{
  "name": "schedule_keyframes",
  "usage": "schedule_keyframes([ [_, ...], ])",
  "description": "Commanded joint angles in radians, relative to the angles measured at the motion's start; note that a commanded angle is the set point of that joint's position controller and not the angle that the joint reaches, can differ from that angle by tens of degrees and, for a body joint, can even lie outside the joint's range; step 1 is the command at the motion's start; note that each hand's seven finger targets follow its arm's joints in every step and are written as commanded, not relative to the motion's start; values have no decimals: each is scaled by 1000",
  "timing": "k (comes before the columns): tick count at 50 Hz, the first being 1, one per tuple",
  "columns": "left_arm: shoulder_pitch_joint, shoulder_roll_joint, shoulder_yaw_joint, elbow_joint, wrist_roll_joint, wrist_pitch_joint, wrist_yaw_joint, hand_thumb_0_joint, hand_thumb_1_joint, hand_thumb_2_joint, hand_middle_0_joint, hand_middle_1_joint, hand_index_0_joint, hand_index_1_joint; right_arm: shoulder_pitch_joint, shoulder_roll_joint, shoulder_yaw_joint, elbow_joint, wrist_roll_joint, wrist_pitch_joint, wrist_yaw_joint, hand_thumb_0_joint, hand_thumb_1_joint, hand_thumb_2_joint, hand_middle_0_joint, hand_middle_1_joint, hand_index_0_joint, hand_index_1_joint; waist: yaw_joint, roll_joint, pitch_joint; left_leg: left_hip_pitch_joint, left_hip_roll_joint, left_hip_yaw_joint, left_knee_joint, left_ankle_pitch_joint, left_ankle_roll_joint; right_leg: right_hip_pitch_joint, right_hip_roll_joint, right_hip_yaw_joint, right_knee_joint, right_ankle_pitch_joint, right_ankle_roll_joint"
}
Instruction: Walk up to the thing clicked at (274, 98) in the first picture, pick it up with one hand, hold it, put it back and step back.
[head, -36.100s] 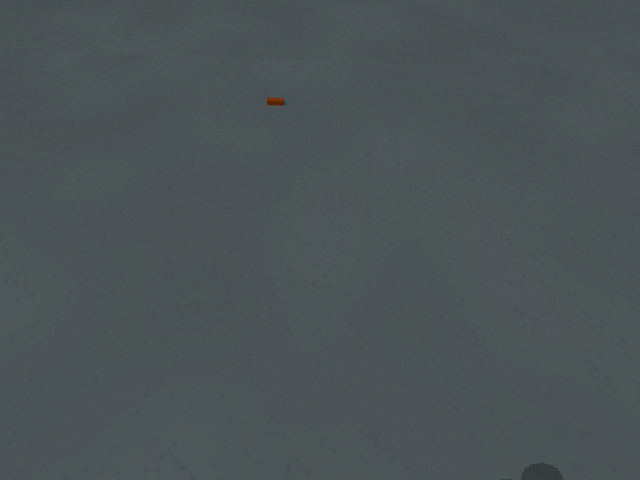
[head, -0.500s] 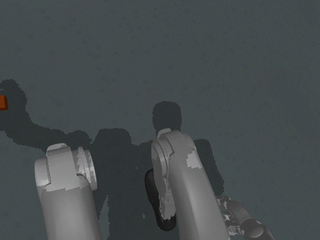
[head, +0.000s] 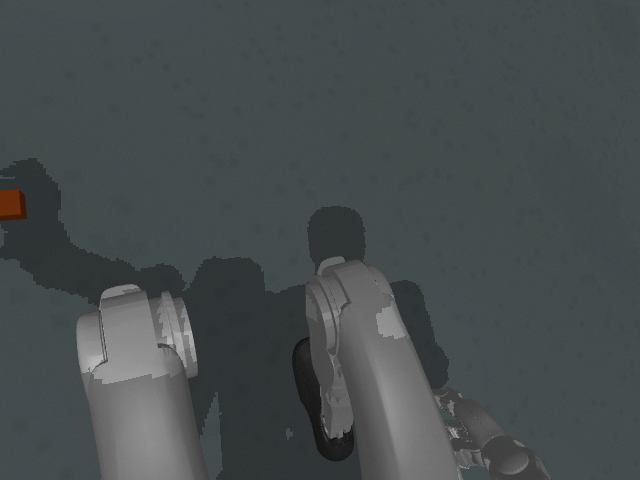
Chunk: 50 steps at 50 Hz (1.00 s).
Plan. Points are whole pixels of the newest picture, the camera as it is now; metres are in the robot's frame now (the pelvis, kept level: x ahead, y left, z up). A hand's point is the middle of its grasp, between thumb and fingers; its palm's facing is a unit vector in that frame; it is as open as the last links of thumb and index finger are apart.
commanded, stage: rise first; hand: left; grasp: from above
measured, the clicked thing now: out of the picture +0.45 +0.37 -0.30
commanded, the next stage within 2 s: approach in 0.02 s
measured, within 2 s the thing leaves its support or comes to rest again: neither
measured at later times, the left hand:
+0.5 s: hand out of the picture +0.44 +0.34 -0.17, palm faces -0.40 -0.10 -0.91, open 11.7 cm
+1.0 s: hand out of the picture +0.43 +0.38 -0.17, palm faces -0.48 -0.12 -0.87, open 11.6 cm
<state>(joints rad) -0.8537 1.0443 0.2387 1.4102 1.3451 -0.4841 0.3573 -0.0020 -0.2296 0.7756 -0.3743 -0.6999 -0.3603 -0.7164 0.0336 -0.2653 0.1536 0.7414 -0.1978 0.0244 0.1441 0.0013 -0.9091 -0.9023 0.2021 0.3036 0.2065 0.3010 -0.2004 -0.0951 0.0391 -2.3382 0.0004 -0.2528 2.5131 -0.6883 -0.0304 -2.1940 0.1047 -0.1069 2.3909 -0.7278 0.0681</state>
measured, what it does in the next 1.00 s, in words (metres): stands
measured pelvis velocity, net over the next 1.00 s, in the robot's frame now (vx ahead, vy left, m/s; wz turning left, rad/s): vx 0.00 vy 0.00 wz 0.01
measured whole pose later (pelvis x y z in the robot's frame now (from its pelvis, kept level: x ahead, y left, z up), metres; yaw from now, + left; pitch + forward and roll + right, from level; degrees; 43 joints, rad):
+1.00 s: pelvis +0.00 +0.00 +0.01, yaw +0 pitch +31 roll -12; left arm -0.89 0.99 0.16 1.32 1.25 -0.41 0.26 0.00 -0.13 0.67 -0.46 -0.67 -0.46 -0.67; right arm 0.10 -0.28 0.17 0.70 -0.18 0.00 0.13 0.00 -0.92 -0.90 0.20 0.30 0.21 0.30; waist -0.23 -0.08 0.06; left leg -2.33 0.00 -0.25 2.47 -0.69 -0.04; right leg -2.19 0.09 -0.11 2.35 -0.73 0.08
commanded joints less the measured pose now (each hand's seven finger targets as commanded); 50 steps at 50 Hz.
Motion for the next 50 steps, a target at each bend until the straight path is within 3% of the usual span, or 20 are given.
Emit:
schedule_keyframes([
  [1, -253, 313, 35, -150, -31, -3, 33, 0, -243, 771, -365, -698, -350, -713, 163, -290, -85, -18, 0, -1, -11, 0, -905, -902, 200, 300, 200, 300, 5, 456, -641, 594, 26, 121, -274, 209, 46, 190, 4, -118, -213, 231, -93],
  [5, -257, 307, 29, -135, -28, 4, 34, 0, -230, 761, -371, -699, -359, -712, 167, -283, -84, -19, 5, -4, -14, 0, -904, -901, 200, 300, 200, 300, 5, 425, -625, 549, 24, 136, -261, 172, 53, 202, 6, -107, -236, 215, -89],
  [6, -254, 312, 34, -139, -26, 8, 37, 0, -303, 833, -373, -666, -330, -711, 173, -285, -80, -19, 3, -5, -14, 0, -909, -903, 199, 300, 199, 300, 8, 439, -622, 560, 21, 137, -266, 183, 52, 210, 4, -106, -235, 223, -89],
  [7, -254, 311, 34, -139, -30, 14, 35, 0, -223, 753, -357, -746, -370, -753, 168, -285, -86, -19, 8, -7, -16, 0, -901, -895, 200, 300, 200, 300, 14, 440, -634, 557, 22, 136, -267, 168, 51, 192, 4, -106, -230, 210, -93],
  [9, -278, 266, -1, -159, -24, 18, 26, 0, -171, 690, -373, -766, -391, -748, 177, -284, -91, -19, 9, -8, -14, 0, -905, -896, 200, 300, 200, 300, 0, 468, -643, 592, 23, 129, -286, 174, 45, 179, 4, -114, -224, 211, -96],
  [12, -337, 177, -77, -163, -29, 23, 23, 0, -177, 695, -363, -788, -383, -767, 193, -280, -98, -17, 16, -14, -14, 0, -907, -897, 200, 300, 200, 300, -39, 458, -616, 576, 26, 116, -296, 134, 41, 143, 4, -122, -225, 193, -98],
  [15, -379, 129, -129, -154, -21, 32, 32, 0, -176, 689, -367, -797, -390, -774, 213, -279, -98, -13, 15, -23, -17, 0, -911, -898, 200, 300, 200, 300, -64, 441, -602, 563, 26, 124, -280, 128, 44, 154, 3, -114, -249, 206, -93],
  [20, -392, 148, -98, -84, 0, 68, 97, 0, -147, 665, -371, -803, -404, -770, 237, -281, -79, -13, 15, -38, -22, 0, -910, -897, 200, 300, 200, 300, -61, 431, -633, 552, 22, 134, -276, 181, 45, 185, 4, -116, -243, 256, -90],
  [22, -375, 195, -49, -68, 16, 95, 126, 0, -160, 677, -379, -783, -404, -758, 233, -284, -76, -24, 16, -42, -22, 0, -911, -898, 200, 300, 200, 300, -36, 481, -648, 584, 21, 139, -291, 200, 39, 183, 0, -119, -224, 262, -94],
  [26, -346, 231, -18, -54, 29, 162, 160, 0, -150, 667, -404, -741, -421, -723, 209, -280, -69, -45, 24, -48, -19, 0, -912, -899, 200, 300, 200, 300, -11, 521, -691, 583, 17, 164, -296, 214, 41, 211, 1, -104, -223, 281, -99],
  [28, -361, 269, 6, -87, 18, 190, 166, 0, -153, 671, -416, -710, -427, -699, 207, -286, -70, -53, 28, -53, -18, 0, -912, -899, 200, 300, 200, 300, -5, 538, -716, 576, 16, 174, -298, 215, 42, 230, -2, -93, -225, 287, -100],
  [31, -342, 267, -10, -61, -14, 228, 142, 0, -161, 677, -418, -680, -422, -675, 207, -287, -66, -62, 36, -61, -19, 0, -910, -897, 200, 300, 200, 300, -23, 456, -682, 498, 18, 178, -274, 184, 59, 239, -2, -79, -247, 274, -91],
  [34, -334, 231, -64, -20, -61, 243, 93, 0, -173, 685, -402, -701, -411, -692, 216, -284, -61, -57, 38, -69, -22, 0, -910, -897, 200, 300, 200, 300, -52, 384, -629, 425, 18, 170, -267, 128, 72, 258, 0, -68, -273, 232, -84],
  [37, -353, 229, -86, -35, -108, 224, 23, 0, -177, 684, -408, -707, -416, -698, 234, -288, -60, -51, 38, -71, -27, 0, -911, -898, 200, 300, 200, 300, -68, 345, -623, 392, 15, 160, -267, 99, 75, 294, -3, -70, -283, 196, -79],
  [40, -369, 232, -92, -81, -123, 180, -35, 0, -164, 672, -438, -688, -443, -684, 259, -305, -59, -44, 27, -68, -30, 0, -917, -900, 200, 300, 200, 300, -81, 365, -639, 465, 17, 146, -276, 121, 60, 303, -7, -89, -279, 208, -84],
  [42, -348, 230, -77, -107, -129, 143, -58, 0, -142, 663, -456, -671, -460, -668, 272, -314, -62, -43, 20, -59, -30, 0, -915, -899, 200, 300, 200, 300, -76, 386, -665, 519, 19, 135, -268, 169, 50, 306, -6, -102, -276, 239, -88],
  [45, -309, 235, -53, -198, -127, 87, -71, 0, -143, 656, -454, -669, -457, -666, 279, -313, -66, -48, 16, -42, -25, 0, -916, -900, 200, 300, 200, 300, -43, 459, -705, 612, 21, 132, -270, 252, 39, 313, -7, -103, -274, 282, -94],
  [46, -306, 265, -32, -250, -118, 73, -69, 0, -126, 649, -476, -646, -476, -647, 280, -309, -64, -46, 15, -33, -24, 0, -917, -901, 200, 300, 200, 300, -25, 493, -747, 646, 24, 136, -273, 294, 38, 340, -5, -99, -270, 312, -91],
  [49, -284, 246, -13, -318, -114, 45, -45, 0, -113, 652, -475, -632, -473, -634, 253, -301, -76, -58, 16, -10, -19, 0, -910, -898, 200, 300, 200, 300, -9, 520, -789, 677, 26, 139, -271, 351, 39, 339, -4, -99, -260, 359, -90],
  [50, -288, 236, -10, -321, -110, 40, -31, 0, -124, 659, -465, -631, -462, -634, 243, -306, -86, -56, 19, -4, -19, 0, -910, -898, 200, 300, 200, 300, -13, 523, -762, 668, 24, 137, -276, 354, 36, 307, -6, -103, -251, 355, -96],
])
